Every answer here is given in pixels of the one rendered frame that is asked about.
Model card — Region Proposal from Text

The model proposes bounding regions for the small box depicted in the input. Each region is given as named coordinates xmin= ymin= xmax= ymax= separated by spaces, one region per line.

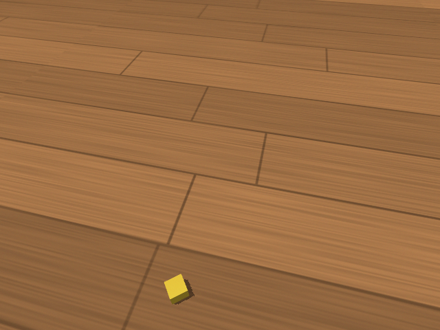
xmin=164 ymin=274 xmax=189 ymax=304

